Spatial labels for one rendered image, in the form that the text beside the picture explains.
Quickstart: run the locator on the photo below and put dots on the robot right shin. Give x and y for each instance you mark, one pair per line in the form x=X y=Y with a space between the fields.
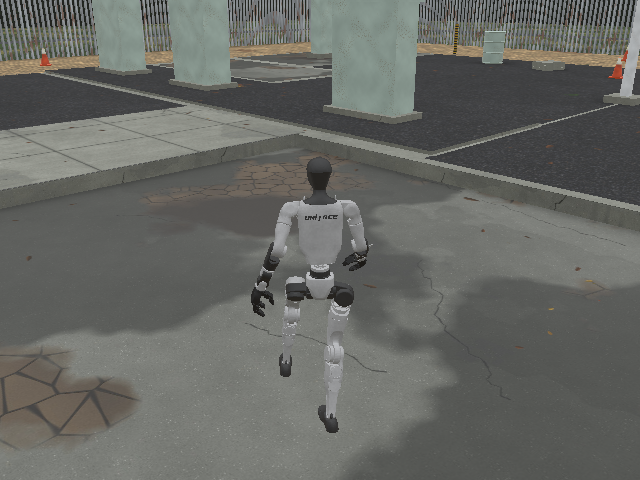
x=332 y=380

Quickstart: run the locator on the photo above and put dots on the left robot upper arm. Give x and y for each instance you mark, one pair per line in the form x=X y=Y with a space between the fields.
x=287 y=212

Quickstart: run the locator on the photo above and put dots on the right robot upper arm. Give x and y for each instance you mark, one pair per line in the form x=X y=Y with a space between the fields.
x=351 y=210

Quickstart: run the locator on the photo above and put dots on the left robot forearm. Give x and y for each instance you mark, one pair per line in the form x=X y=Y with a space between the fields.
x=267 y=271

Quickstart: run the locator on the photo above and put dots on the right robot forearm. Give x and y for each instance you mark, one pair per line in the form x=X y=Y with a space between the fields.
x=360 y=256

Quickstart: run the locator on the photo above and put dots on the robot right thigh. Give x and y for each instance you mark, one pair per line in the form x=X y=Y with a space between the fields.
x=337 y=320

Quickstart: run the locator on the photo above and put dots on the right robot hand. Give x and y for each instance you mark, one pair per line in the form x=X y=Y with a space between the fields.
x=350 y=259

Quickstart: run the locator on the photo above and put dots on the left robot hand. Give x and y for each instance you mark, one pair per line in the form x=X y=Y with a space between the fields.
x=255 y=300

